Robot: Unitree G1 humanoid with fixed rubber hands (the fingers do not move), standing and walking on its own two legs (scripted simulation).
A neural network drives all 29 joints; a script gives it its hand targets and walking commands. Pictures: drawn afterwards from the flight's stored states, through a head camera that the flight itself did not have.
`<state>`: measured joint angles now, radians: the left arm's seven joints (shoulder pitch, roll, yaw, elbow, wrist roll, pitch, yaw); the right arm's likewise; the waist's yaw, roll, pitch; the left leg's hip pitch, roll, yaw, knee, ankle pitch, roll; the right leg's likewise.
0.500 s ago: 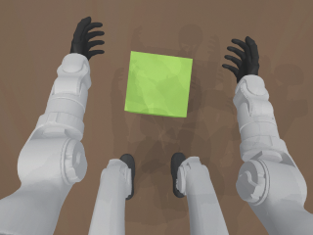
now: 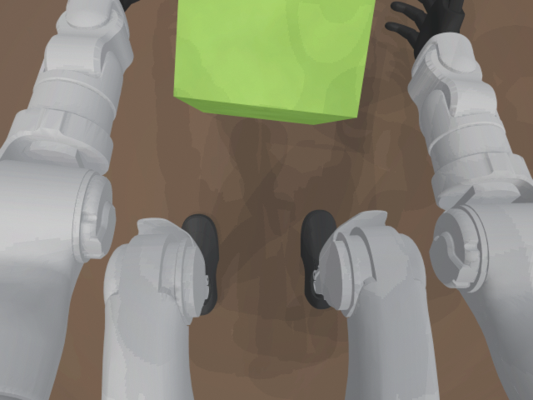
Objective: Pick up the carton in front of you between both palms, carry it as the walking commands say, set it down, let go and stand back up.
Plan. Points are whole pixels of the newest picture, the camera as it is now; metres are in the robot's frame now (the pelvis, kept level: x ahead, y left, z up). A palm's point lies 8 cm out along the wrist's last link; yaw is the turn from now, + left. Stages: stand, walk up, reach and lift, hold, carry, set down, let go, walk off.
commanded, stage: reach and lift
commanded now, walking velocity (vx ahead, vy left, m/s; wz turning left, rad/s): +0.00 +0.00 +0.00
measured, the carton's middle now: (269, 43) +0.55 -0.01 -0.27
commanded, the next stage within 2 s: none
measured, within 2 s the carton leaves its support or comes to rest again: leaves its support in 0.94 s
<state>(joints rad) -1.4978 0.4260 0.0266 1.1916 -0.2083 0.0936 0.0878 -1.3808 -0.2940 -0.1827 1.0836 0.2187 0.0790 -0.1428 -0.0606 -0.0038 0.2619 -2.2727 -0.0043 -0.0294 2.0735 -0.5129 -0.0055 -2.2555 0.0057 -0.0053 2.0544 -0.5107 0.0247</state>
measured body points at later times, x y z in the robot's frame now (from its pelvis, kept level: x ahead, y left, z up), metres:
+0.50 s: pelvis +0.01 +0.00 -0.03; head +0.38 +0.01 +0.23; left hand +0.58 +0.16 -0.21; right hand +0.54 -0.19 -0.21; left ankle +0.12 +0.12 -0.36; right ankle +0.13 -0.12 -0.36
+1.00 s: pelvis +0.01 +0.00 -0.04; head +0.37 +0.02 +0.23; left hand +0.58 +0.14 -0.20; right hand +0.56 -0.17 -0.19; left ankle +0.12 +0.12 -0.36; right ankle +0.13 -0.12 -0.36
